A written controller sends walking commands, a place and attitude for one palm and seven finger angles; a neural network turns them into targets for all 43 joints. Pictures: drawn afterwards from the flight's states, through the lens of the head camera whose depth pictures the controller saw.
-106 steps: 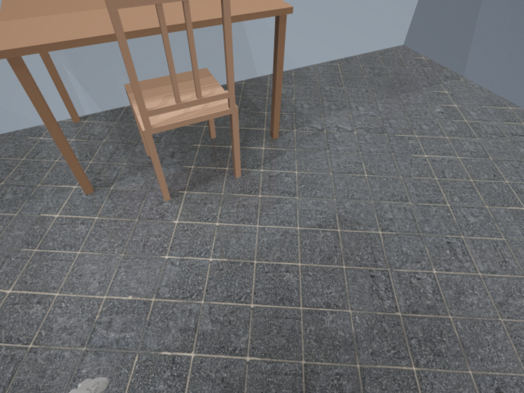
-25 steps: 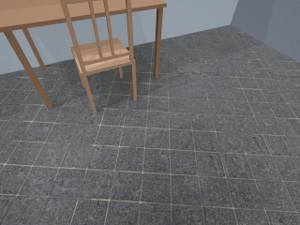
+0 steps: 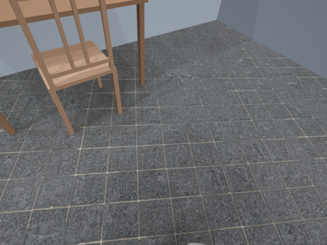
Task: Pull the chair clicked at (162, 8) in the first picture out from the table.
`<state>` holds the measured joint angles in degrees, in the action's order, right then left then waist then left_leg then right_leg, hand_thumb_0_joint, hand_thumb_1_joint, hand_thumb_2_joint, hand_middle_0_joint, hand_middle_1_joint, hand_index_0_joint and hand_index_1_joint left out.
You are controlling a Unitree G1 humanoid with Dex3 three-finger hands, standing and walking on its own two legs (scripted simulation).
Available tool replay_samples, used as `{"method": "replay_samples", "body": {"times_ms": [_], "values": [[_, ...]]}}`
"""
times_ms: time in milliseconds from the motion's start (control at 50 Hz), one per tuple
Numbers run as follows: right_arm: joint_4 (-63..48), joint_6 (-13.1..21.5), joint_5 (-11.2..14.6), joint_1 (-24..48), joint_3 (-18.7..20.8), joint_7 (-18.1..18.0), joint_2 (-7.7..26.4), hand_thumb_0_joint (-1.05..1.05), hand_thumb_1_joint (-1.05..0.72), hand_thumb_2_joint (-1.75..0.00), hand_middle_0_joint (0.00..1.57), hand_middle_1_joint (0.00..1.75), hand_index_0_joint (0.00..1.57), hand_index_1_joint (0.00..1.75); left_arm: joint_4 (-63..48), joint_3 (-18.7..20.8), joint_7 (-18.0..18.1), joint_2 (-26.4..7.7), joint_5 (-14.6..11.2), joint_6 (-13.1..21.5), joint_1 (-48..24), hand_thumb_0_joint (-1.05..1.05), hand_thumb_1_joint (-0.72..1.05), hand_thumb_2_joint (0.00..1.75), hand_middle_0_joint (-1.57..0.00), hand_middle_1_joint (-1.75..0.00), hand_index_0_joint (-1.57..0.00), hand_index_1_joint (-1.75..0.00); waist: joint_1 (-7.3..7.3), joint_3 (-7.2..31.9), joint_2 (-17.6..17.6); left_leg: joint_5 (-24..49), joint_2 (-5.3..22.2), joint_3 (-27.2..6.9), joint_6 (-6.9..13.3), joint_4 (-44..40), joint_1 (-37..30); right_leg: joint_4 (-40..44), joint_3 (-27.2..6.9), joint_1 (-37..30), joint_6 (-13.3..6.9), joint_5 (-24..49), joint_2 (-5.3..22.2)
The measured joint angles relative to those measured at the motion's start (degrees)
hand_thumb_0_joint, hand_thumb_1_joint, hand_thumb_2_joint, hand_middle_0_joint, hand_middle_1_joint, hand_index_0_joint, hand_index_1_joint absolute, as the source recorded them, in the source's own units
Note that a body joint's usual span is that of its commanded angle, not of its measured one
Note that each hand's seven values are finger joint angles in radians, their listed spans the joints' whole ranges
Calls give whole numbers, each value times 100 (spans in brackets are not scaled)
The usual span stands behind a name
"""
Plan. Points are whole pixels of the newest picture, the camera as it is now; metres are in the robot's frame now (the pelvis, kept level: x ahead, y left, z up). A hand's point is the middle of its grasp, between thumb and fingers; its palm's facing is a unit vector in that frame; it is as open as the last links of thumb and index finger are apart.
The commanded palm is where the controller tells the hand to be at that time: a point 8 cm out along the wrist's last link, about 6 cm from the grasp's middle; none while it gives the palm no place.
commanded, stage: walk to a spot facing it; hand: left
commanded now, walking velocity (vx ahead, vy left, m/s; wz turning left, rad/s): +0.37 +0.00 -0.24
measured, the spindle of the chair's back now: (63, 37) +1.06 +0.54 -0.05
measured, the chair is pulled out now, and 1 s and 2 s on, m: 0.00 0.00 0.00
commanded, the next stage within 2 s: turn to face it in 0.94 s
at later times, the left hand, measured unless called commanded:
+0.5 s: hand (116, 202) +0.27 +0.15 -0.17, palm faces -0.04 -0.98 -0.18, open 7.2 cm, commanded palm none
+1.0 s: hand (126, 134) +0.54 +0.15 -0.17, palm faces -0.15 -0.98 -0.16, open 7.3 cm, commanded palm none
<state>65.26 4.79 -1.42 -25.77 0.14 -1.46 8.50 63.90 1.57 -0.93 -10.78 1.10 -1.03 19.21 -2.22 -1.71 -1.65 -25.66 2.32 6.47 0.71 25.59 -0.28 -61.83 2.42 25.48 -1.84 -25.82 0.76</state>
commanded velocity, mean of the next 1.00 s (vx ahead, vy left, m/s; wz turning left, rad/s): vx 0.34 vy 0.00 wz -0.23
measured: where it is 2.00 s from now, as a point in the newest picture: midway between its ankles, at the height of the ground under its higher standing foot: (172, 177)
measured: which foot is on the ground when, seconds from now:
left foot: down 0.00-0.20, up 0.22-0.60, down 0.62-1.00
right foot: up 0.00-0.18, down 0.20-0.64, up 0.66-1.00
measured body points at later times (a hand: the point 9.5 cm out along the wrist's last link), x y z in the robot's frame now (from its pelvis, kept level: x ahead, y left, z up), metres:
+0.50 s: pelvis +0.22 -0.04 +0.01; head +0.22 -0.02 +0.46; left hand +0.27 +0.20 -0.15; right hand +0.26 -0.28 -0.14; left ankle +0.30 +0.10 -0.69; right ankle +0.21 -0.13 -0.73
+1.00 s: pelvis +0.46 -0.02 +0.01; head +0.49 -0.01 +0.46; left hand +0.55 +0.20 -0.15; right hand +0.34 -0.21 -0.14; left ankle +0.37 +0.09 -0.73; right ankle +0.55 -0.17 -0.68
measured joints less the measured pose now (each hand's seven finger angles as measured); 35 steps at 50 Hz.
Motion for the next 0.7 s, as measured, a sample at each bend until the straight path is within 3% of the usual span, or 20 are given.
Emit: {"method": "replay_samples", "body": {"times_ms": [80,160,200,280,320,380,440,520,600,640,700], "values": [[284,-42,2,-428,-7,-24,-138,0,-91,-90,20,30,20,30,-360,54,-74,-18,-12,20,-602,1,91,90,-20,-30,-20,-30,-4,-239,96,68,53,123,-105,-658,-584,779,298,593,4,698,246],[511,-99,45,-636,7,-11,-173,0,-91,-90,20,30,21,30,-697,69,-76,-33,-22,171,-1148,1,91,90,-20,-30,-20,-30,-17,-481,227,-199,196,293,-241,-686,-1016,2115,580,490,-189,1221,115],[604,-149,83,-718,37,22,-192,0,-91,-90,20,30,21,30,-797,91,-48,-85,12,333,-1230,1,91,90,-20,-30,-20,-30,43,-488,173,-491,294,364,-237,289,-869,2626,654,116,-331,1685,14],[474,-286,156,-266,119,78,-145,0,-91,-90,20,30,21,30,-769,133,65,-95,-42,457,-1216,0,91,90,-20,-30,-20,-30,18,-461,141,-172,349,-292,32,4182,889,2235,692,-169,-333,1200,-101],[245,-298,115,84,163,91,-111,1,-91,-90,20,30,21,30,-675,111,115,-72,-48,417,-1103,0,91,90,-20,-30,-20,-30,-3,-358,99,181,395,-346,75,4825,1706,2556,680,-496,-279,1179,-140],[-177,-299,52,603,213,99,-41,0,-91,-90,20,30,20,30,-530,117,201,9,-30,393,-867,0,93,90,-20,-30,-20,-30,-18,-165,133,508,549,-338,12,4514,2619,3079,645,-910,-236,1248,-207],[-513,-300,29,999,257,136,-12,0,-92,-90,19,30,20,30,-403,105,194,3,-1,387,-611,0,94,90,-20,-30,-20,-30,3,33,191,845,673,-275,-94,3624,3066,3455,611,-1247,-181,1230,-246],[-697,-285,27,1280,313,208,109,1,-95,-90,20,30,20,30,-316,93,141,21,17,404,-306,0,93,90,-20,-30,-20,-30,145,185,197,1166,693,-152,-163,2281,3007,3668,593,-1641,-57,1018,-232],[-757,-210,21,1364,295,287,143,0,-94,-90,19,30,20,30,-258,108,109,17,26,403,-3,1,92,90,-20,-30,-20,-30,311,219,121,1240,563,12,-134,1231,2478,3495,602,-1959,131,553,-142],[-759,-118,-15,1402,280,278,108,0,-93,-90,19,30,20,30,-206,126,95,-3,2,362,134,1,92,90,-20,-30,-20,-30,338,171,-31,1239,405,159,-11,1112,2242,2901,500,-1871,144,175,52],[-787,-1,-45,1339,220,220,18,0,-93,-90,20,30,20,30,-91,130,75,8,2,237,168,1,92,90,-20,-30,-20,-30,303,82,-87,839,331,353,157,1182,1964,652,158,-1008,20,-156,89]]}}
